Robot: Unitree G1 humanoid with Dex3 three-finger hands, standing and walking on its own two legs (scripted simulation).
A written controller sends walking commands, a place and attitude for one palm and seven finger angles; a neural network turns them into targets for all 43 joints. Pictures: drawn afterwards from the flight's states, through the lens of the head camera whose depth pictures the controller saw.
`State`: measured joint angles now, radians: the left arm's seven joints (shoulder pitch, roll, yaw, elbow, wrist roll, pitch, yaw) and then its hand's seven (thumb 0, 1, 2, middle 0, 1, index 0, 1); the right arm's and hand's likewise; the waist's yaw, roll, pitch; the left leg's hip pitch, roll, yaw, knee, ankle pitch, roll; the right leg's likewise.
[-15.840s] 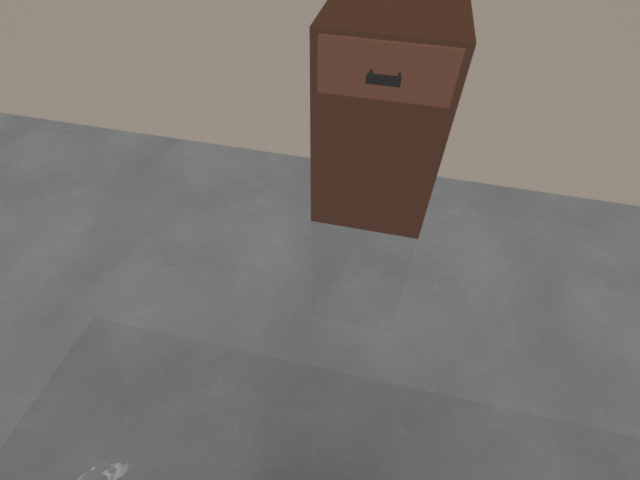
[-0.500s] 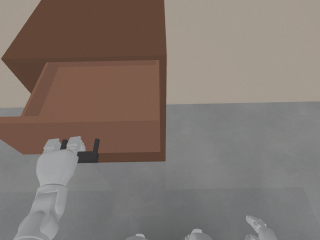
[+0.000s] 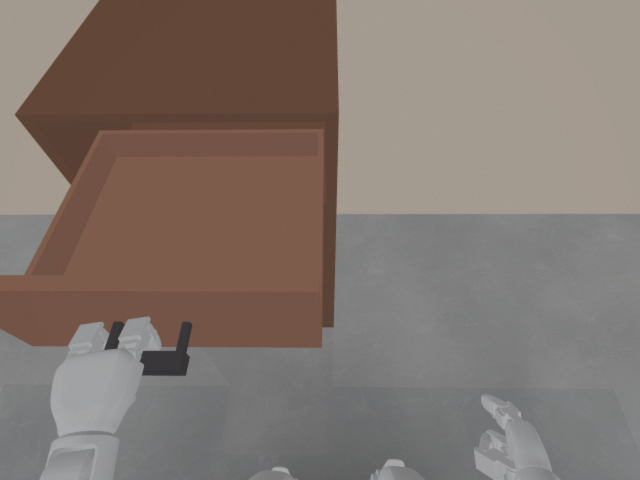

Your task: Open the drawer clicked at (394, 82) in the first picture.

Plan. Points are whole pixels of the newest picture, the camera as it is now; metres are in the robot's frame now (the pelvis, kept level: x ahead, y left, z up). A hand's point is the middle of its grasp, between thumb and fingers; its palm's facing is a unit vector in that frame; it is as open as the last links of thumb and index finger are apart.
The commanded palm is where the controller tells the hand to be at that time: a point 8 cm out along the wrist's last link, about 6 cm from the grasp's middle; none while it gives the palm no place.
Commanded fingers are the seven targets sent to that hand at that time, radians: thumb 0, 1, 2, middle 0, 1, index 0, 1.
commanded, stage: pull the drawer open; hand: left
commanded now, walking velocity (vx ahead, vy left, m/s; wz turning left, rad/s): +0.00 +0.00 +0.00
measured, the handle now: (146, 346) +0.27 +0.25 +0.00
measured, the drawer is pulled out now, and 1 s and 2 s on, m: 0.28 0.30 0.30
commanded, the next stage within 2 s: open the thumb to release the handle in 0.50 s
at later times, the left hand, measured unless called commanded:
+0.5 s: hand (115, 413) +0.19 +0.27 -0.02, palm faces -0.05 -0.06 -1.00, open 5.6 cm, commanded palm +0.15 +0.26 +0.02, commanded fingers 0.00 0.90 0.90 -0.40 -1.35 -0.40 -1.35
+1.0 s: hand (115, 409) +0.19 +0.27 -0.02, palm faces -0.03 -0.04 -1.00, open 10.1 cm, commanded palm +0.17 +0.27 +0.02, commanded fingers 0.00 -0.50 0.30 -0.30 -1.20 -0.30 -1.20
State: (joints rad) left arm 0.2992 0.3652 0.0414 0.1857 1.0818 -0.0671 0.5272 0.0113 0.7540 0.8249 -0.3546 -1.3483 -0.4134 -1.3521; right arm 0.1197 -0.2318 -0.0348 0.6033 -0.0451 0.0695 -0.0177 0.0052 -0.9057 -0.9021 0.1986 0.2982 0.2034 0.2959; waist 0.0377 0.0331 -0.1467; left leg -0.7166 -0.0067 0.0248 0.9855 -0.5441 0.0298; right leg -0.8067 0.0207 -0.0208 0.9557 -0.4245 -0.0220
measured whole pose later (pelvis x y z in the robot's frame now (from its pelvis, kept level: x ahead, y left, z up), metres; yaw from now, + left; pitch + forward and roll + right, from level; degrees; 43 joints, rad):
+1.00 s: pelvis -0.01 +0.00 +0.00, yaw +0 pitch +15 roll +0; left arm 0.36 0.38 0.04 0.12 1.07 -0.08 0.51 0.00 0.06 0.54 -0.36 -1.26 -0.35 -1.26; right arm 0.12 -0.22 -0.01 0.59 -0.05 0.06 -0.04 0.01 -0.91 -0.90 0.20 0.30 0.20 0.30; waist 0.05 0.04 -0.14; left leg -0.73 -0.01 0.02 1.01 -0.55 0.03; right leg -0.82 0.02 -0.03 0.98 -0.43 -0.03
